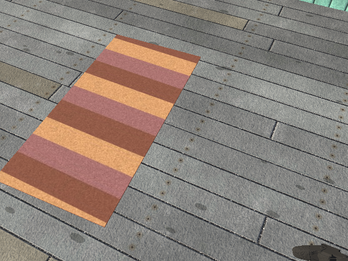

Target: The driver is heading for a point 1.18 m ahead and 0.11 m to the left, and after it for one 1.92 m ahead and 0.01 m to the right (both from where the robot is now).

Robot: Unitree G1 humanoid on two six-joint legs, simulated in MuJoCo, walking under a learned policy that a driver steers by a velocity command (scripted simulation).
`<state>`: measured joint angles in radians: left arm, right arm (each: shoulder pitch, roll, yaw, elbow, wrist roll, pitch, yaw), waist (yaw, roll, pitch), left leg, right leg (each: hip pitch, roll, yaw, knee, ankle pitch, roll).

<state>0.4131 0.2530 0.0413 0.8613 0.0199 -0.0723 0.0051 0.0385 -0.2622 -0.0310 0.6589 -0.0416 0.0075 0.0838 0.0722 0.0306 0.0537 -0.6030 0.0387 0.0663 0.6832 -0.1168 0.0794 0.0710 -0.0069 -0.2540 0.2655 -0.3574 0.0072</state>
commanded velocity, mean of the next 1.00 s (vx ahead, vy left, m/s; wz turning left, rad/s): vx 0.50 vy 0.00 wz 0.38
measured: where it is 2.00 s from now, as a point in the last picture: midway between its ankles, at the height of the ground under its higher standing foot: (140, 118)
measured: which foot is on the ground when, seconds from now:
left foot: up 0.00-0.04, down 0.06-0.60, up 0.62-1.00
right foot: down 0.00-0.08, up 0.10-0.58, down 0.60-1.00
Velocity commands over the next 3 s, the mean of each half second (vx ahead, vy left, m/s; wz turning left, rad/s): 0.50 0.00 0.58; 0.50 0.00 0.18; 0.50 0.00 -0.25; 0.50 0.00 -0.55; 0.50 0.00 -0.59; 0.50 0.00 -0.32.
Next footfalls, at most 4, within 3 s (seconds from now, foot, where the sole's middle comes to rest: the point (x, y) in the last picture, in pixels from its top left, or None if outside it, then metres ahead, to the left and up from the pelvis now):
0.06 left None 0.20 0.08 -0.77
0.60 right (196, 237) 0.53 -0.01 -0.77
1.10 left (130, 189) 0.72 0.27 -0.77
1.66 right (161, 131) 1.03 0.17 -0.77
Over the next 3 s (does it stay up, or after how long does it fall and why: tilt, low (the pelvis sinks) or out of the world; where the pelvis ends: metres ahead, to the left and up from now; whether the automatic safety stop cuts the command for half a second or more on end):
stays up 1.53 0.04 0.01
